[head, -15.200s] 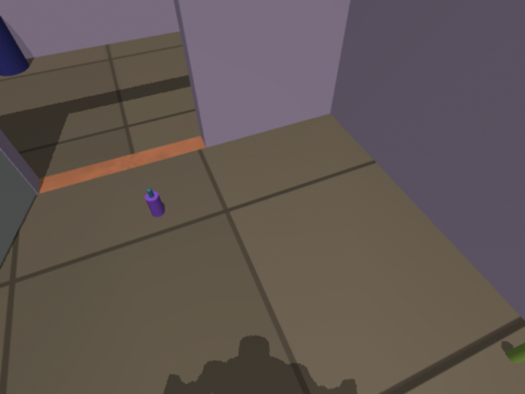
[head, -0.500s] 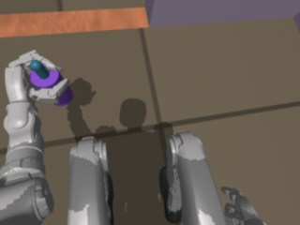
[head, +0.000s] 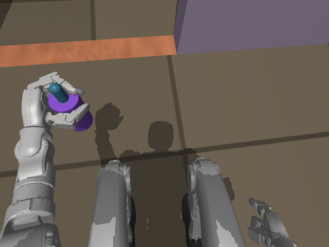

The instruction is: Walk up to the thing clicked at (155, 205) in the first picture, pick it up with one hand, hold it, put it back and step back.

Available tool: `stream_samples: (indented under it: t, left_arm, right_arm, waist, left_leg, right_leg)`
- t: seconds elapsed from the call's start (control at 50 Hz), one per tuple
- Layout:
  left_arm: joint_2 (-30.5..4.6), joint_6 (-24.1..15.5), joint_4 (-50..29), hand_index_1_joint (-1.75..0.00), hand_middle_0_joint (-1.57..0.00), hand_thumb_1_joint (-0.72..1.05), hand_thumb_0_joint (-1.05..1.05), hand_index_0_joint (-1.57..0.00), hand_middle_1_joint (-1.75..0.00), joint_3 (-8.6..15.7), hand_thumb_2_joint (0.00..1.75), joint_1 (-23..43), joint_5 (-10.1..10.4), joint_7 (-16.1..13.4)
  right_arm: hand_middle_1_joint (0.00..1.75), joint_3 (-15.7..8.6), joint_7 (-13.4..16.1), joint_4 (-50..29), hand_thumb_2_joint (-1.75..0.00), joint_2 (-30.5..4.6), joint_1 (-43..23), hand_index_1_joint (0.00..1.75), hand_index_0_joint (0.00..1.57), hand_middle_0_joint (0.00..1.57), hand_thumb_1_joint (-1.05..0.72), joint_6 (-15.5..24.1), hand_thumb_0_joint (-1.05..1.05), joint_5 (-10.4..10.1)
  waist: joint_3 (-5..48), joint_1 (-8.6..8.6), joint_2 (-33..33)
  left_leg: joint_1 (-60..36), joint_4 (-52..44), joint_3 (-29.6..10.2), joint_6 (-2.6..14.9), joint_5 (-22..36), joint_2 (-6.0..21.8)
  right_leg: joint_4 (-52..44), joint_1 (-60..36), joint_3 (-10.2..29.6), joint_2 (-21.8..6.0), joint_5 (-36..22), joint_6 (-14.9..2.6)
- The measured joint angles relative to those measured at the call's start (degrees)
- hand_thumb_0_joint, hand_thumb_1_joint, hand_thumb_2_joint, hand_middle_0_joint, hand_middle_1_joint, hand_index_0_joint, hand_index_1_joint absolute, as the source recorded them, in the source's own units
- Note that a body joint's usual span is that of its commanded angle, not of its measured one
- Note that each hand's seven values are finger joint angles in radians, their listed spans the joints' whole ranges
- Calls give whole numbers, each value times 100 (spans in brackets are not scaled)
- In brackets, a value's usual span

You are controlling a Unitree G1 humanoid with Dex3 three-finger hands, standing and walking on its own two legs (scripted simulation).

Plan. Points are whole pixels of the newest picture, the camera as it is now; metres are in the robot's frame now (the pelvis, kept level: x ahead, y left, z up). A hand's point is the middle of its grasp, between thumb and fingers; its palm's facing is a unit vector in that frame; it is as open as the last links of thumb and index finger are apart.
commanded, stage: lift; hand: left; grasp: from the side
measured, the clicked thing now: (69, 106) +0.43 +0.22 -0.04
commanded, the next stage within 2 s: hold in 1.46 s
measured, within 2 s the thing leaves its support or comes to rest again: neither
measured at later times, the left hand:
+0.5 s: hand (9, 69) +0.39 +0.21 +0.17, palm faces +0.14 -0.99 -0.07, open 6.6 cm
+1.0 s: hand out of the picture +0.38 +0.20 +0.25, palm faces +0.13 -0.99 -0.05, open 6.6 cm
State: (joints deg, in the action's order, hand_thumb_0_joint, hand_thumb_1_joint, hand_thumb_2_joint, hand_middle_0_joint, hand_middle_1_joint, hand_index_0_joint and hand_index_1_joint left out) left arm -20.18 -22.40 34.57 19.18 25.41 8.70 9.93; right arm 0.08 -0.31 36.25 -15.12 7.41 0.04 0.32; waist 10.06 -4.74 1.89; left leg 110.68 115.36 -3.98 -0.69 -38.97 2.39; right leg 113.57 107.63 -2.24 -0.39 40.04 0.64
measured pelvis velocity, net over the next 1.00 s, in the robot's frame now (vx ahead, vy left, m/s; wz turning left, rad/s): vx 0.05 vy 0.01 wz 0.05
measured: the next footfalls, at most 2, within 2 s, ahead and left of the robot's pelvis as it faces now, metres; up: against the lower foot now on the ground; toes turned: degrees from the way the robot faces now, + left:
none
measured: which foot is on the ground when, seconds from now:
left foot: down 0.00-1.00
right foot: down 0.00-1.00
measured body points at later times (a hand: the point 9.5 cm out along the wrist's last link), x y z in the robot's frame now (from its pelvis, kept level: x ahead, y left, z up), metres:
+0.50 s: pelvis +0.03 +0.01 +0.16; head +0.15 +0.03 +0.59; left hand +0.38 +0.26 +0.18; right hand +0.19 -0.23 +0.04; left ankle +0.07 +0.13 -0.42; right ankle +0.08 -0.13 -0.42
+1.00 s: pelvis +0.05 +0.01 +0.23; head +0.14 +0.02 +0.67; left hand +0.37 +0.25 +0.26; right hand +0.20 -0.22 +0.12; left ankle +0.07 +0.13 -0.42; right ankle +0.08 -0.13 -0.42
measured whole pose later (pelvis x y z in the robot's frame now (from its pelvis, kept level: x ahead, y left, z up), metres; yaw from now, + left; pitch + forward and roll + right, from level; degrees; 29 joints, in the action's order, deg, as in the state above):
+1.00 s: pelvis +0.05 +0.01 +0.23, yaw +3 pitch +15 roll -2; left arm -13.6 -18.2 24.2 7.3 7.8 9.6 3.1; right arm 1.7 2.7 37.5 -12.4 12.5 3.6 -0.6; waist 5.3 -2.0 1.1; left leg 51.8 65.4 -1.6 -0.3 -28.7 2.1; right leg 62.8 48.8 -2.2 -0.9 28.9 1.1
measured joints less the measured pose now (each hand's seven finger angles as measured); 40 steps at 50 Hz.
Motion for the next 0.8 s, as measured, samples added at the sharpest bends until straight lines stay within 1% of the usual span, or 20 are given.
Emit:
stream_samples:
  t: [0.1, 0.14, 0.24, 0.34, 0.44, 0.52, 0.62, 0.72, 0.8]
  left_arm:
    - [166, 196, -473, -116, -77, -14, -1, -109, -97, -185, 101, -371, 102, -137]
    - [224, 302, -673, -116, -77, -14, -1, -109, -97, -254, 100, -526, 95, -201]
    - [330, 520, -1268, -116, -77, -13, -1, -109, -97, -569, 100, -959, 81, -404]
    - [484, 670, -1527, -116, -77, -13, -1, -109, -97, -768, 99, -1314, 91, -625]
    - [490, 700, -1572, -116, -77, -13, -1, -109, -97, -880, 100, -1516, 41, -788]
    - [459, 656, -1322, -116, -77, -13, -1, -109, -97, -923, 100, -1469, 28, -785]
    - [405, 652, -1052, -116, -77, -13, -1, -109, -97, -977, 100, -1395, 30, -664]
    - [511, 625, -1058, -116, -77, -13, -1, -109, -97, -1063, 100, -1573, 116, -538]
    - [622, 535, -1076, -116, -78, -14, -1, -109, -97, -1139, 100, -1740, 130, -554]
  right_arm:
    - [30, -11, 70, -30, -90, 37, -5, 30, 21, 20, -92, 61, 0, -78]
    - [30, -19, 102, -53, -90, 60, -12, 30, 21, 20, -92, 87, 0, -101]
    - [30, -34, 184, -71, -90, 116, 16, 30, 21, 20, -91, 149, 0, -157]
    - [30, 7, 238, -55, -90, 158, 90, 30, 21, 20, -91, 196, 0, -189]
    - [30, 46, 280, -26, -90, 222, 175, 30, 20, 20, -91, 250, 0, -182]
    - [30, 68, 279, 4, -90, 240, 255, 30, 21, 20, -90, 296, 0, -180]
    - [30, 64, 246, 4, -90, 216, 330, 30, 21, 20, -91, 342, 0, -183]
    - [30, 59, 227, 31, -90, 171, 441, 30, 21, 20, -91, 369, 0, -186]
    - [30, 76, 238, 72, -90, 163, 507, 30, 20, 20, -91, 387, 1, -159]
  waist:
    - [12, 109, -7]
    - [11, 133, -7]
    - [6, 178, 2]
    - [65, 200, 24]
    - [41, 198, 0]
    - [0, 204, -20]
    - [-141, 201, -34]
    - [-267, 234, -45]
    - [-326, 255, -46]
  left_leg:
    - [-543, -497, 23, 0, 51, 13]
    - [-781, -709, 29, 2, 75, 21]
    - [-1499, -1305, 53, 15, 138, 21]
    - [-2312, -1958, 84, 39, 214, 32]
    - [-3155, -2622, 120, 48, 340, 27]
    - [-3709, -3093, 126, 48, 468, 10]
    - [-4261, -3580, 138, 50, 621, 6]
    - [-4777, -4042, 180, 57, 754, 3]
    - [-5132, -4355, 205, 62, 840, -10]
  right_leg:
    - [-497, -533, -6, 3, -61, -4]
    - [-719, -772, -12, 7, -93, -2]
    - [-1343, -1504, -22, 0, -171, 11]
    - [-2038, -2330, -25, 5, -278, 32]
    - [-2722, -3177, -20, -3, -420, 45]
    - [-3207, -3743, -35, -18, -550, 46]
    - [-3714, -4304, -43, -19, -715, 50]
    - [-4179, -4809, -20, -21, -860, 58]
    - [-4481, -5156, -7, -33, -942, 62]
